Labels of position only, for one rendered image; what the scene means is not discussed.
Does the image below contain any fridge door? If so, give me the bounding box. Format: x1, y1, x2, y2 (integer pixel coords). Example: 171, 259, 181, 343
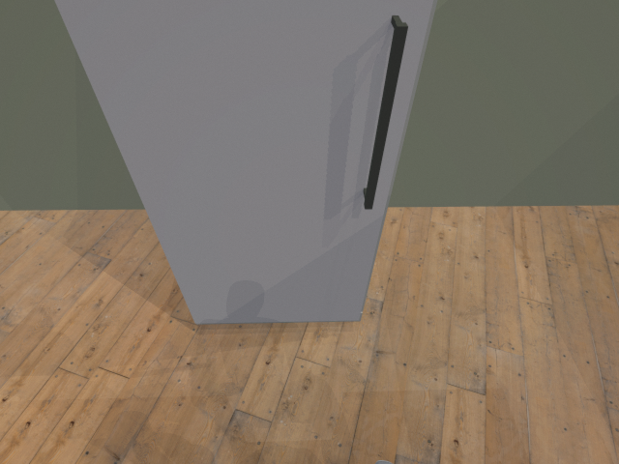
54, 0, 433, 324

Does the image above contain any handle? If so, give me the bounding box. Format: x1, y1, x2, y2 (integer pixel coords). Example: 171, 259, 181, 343
364, 15, 408, 210

